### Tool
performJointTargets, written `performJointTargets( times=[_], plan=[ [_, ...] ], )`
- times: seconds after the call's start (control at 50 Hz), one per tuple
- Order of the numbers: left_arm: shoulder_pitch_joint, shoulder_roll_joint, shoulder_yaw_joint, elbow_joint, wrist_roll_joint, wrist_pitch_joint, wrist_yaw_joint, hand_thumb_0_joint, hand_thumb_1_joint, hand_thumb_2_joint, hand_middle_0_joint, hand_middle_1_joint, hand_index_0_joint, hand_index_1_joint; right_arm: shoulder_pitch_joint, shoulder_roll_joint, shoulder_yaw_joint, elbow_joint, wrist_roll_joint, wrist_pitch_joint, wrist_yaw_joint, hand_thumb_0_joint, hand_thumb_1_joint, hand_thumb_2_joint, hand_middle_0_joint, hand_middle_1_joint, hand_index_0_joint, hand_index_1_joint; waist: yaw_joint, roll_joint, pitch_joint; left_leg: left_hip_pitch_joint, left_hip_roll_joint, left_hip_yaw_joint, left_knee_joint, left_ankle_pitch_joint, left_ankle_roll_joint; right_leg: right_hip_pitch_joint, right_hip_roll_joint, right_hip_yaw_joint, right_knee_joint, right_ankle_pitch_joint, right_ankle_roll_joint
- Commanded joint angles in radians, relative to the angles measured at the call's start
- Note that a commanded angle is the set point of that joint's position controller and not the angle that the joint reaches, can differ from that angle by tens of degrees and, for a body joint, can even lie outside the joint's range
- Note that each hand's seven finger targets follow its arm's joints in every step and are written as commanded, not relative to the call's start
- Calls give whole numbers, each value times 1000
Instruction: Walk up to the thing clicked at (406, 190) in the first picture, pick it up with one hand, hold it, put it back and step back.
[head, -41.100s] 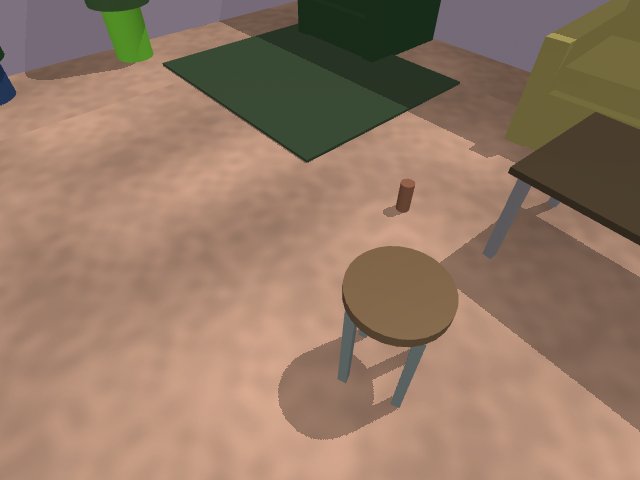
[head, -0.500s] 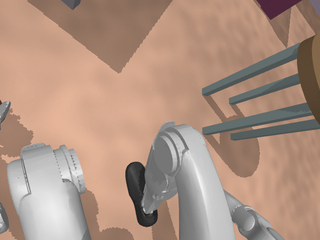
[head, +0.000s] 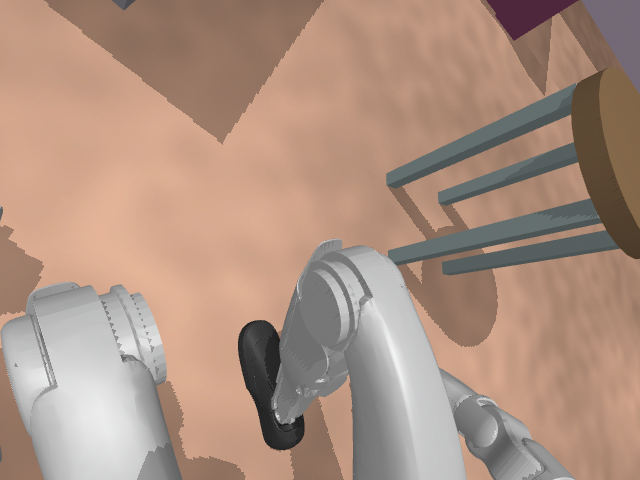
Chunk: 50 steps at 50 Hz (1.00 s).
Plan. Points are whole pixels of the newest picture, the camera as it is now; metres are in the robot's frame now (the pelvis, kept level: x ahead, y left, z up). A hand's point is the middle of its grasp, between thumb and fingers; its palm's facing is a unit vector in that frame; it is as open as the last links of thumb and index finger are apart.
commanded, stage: loosen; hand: left
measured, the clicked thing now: out of the picture +0.42 +0.28 -0.20
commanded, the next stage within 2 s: open in 0.16 s
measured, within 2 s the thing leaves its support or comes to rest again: rests again in 0.06 s
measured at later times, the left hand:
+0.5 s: hand out of the picture +0.42 +0.28 -0.18, palm faces +0.35 -0.94 +0.03, open 11.5 cm
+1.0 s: hand out of the picture +0.42 +0.32 -0.15, palm faces +0.40 -0.92 +0.00, open 17.3 cm
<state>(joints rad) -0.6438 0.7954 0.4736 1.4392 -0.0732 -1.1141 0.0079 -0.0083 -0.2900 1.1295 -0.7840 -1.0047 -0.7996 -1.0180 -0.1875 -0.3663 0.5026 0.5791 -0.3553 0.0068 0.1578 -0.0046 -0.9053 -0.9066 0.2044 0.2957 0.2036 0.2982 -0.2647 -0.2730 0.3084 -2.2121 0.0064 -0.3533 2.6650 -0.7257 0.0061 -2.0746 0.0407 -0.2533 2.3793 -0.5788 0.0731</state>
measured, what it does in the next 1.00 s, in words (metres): stands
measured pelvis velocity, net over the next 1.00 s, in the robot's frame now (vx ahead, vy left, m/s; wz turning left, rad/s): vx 0.00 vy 0.00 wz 0.00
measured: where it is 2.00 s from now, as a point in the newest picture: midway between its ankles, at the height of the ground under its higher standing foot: (201, 451)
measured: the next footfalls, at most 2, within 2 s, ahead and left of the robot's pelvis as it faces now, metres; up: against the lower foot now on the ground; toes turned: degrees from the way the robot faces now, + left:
none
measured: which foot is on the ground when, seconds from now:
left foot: down 0.00-1.00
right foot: down 0.00-1.00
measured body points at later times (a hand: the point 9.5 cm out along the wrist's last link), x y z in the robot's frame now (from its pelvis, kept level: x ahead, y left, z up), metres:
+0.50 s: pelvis +0.00 +0.00 +0.00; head +0.23 +0.20 +0.33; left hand +0.40 +0.32 -0.18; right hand +0.17 -0.24 -0.03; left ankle +0.08 +0.12 -0.25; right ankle +0.15 -0.12 -0.25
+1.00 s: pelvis +0.00 +0.00 +0.00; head +0.22 +0.20 +0.34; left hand +0.39 +0.36 -0.15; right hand +0.17 -0.24 -0.03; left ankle +0.08 +0.12 -0.25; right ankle +0.15 -0.12 -0.25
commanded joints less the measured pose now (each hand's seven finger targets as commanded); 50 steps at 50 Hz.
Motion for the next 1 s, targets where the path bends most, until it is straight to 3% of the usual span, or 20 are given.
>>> performJointTargets(
  times=[0.0, 0.08, 0.1, 0.14, 0.22, 0.26, 0.32, 0.34, 0.42, 0.68, 0.74, 0.86, 0.92, 0.98],
  plan=[
    [-230, 160, -5, -152, -3, -98, 0, 0, 306, 1268, -1298, -1368, -1298, -1378, 42, -372, -117, -6, -5, 10, -23, 0, -906, -905, 200, 300, 199, 300, -114, 581, -576, 408, 61, 55, -368, 146, -42, 280, 42, -103, -130, 159, -75],
    [-197, 163, 3, -137, -15, -102, 1, 0, 296, 1260, -1274, -1348, -1274, -1359, 44, -367, -110, -8, -6, 7, -22, 0, -902, -905, 200, 300, 199, 300, -107, 546, -583, 381, 55, 74, -342, 145, -31, 311, 49, -98, -149, 162, -73],
    [-212, 161, -4, -137, -13, -106, -1, 0, 271, 1180, -1325, -1305, -1326, -1312, 39, -370, -109, -6, -6, 6, -22, 0, -917, -903, 200, 300, 200, 300, -116, 551, -573, 382, 58, 67, -348, 140, -35, 299, 47, -104, -146, 158, -74],
    [-244, 183, 0, -173, -16, -118, 1, 0, 162, 1020, -1177, -1145, -1189, -1152, 40, -377, -108, -5, -9, 5, -24, 0, -919, -898, 201, 300, 200, 300, -118, 584, -569, 399, 61, 58, -360, 137, -39, 290, 45, -106, -138, 157, -75],
    [-205, 164, 4, -162, -24, -117, -5, 0, 14, 708, -1013, -915, -1020, -907, 41, -374, -106, -6, -10, 3, -22, 0, -920, -898, 201, 300, 200, 300, -111, 582, -583, 414, 62, 58, -354, 161, -42, 304, 48, -107, -136, 175, -74],
    [-200, 167, 0, -165, -25, -114, -7, 0, -117, 642, -904, -799, -911, -790, 47, -373, -107, -3, -11, 4, -25, 0, -924, -904, 201, 300, 200, 300, -112, 580, -587, 413, 61, 67, -345, 187, -39, 319, 49, -103, -141, 196, -74],
    [-203, 175, -3, -160, -21, -108, -8, 0, -285, 453, -718, -597, -711, -602, 38, -376, -108, -4, -9, 4, -25, 0, -927, -903, 201, 300, 200, 300, -109, 585, -557, 394, 63, 61, -358, 142, -39, 293, 48, -107, -142, 162, -76],
    [-199, 154, -8, -139, -20, -104, -8, 0, -312, 423, -688, -556, -680, -563, 37, -380, -110, -5, -7, 5, -24, 0, -929, -904, 201, 300, 200, 300, -119, 585, -541, 406, 66, 48, -371, 141, -45, 274, 44, -115, -134, 161, -76],
    [-183, 150, -17, -114, -20, -94, -8, 0, -426, 311, -584, -435, -573, -445, 35, -382, -106, -19, -5, 11, -22, 0, -930, -905, 201, 301, 200, 301, -113, 560, -523, 378, 63, 41, -379, 113, -42, 268, 47, -121, -139, 137, -76],
    [-192, 153, -20, -115, -25, -98, -10, 0, -606, 129, -266, -134, -247, -153, 31, -378, -102, -24, -3, 6, -24, 0, -922, -907, 201, 301, 200, 301, -113, 544, -517, 377, 65, 46, -373, 110, -35, 278, 50, -115, -147, 139, -75],
    [-201, 187, 5, -122, -26, -104, -5, 0, -578, 80, -109, -31, -93, -46, 28, -380, -99, -33, -3, 6, -24, 0, -904, -903, 201, 301, 201, 301, -106, 558, -524, 379, 66, 43, -377, 101, -37, 274, 50, -118, -145, 125, -77],
    [-157, 276, 98, -272, -20, -76, -32, 0, -590, 83, -79, -14, -61, -32, 60, -380, -128, -29, 2, 24, -34, 0, -910, -905, 201, 301, 201, 300, -51, 682, -624, 491, 75, 59, -401, 213, -55, 291, 42, -97, -124, 190, -81],
    [-143, 296, 111, -383, -24, -26, -66, 0, -597, 78, -79, -15, -61, -33, 76, -374, -162, -36, 20, 30, -40, 0, -914, -906, 201, 300, 200, 300, -21, 727, -685, 495, 70, 83, -424, 201, -53, 291, 38, -77, -131, 177, -90],
    [-73, 220, 62, -451, -49, 56, -135, 0, -592, 74, -89, -27, -74, -42, 98, -362, -211, -38, 60, 32, -49, 0, -914, -906, 201, 301, 200, 300, 4, 717, -715, 467, 62, 109, -444, 176, -46, 263, 34, -54, -150, 161, -95]
  ],
)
